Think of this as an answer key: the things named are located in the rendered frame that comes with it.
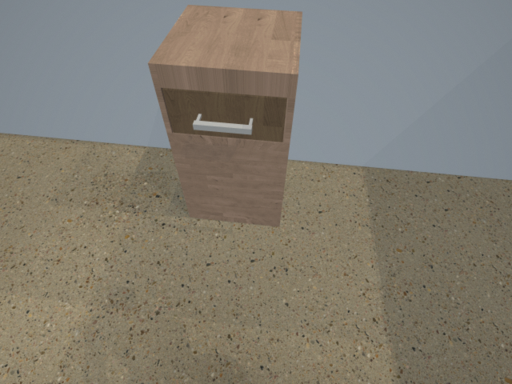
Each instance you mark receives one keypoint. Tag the handle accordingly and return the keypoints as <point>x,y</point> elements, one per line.
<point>222,127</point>

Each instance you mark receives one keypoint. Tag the drawer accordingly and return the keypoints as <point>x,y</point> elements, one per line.
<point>268,113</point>

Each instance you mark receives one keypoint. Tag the cabinet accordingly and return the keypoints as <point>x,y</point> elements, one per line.
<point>237,51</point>

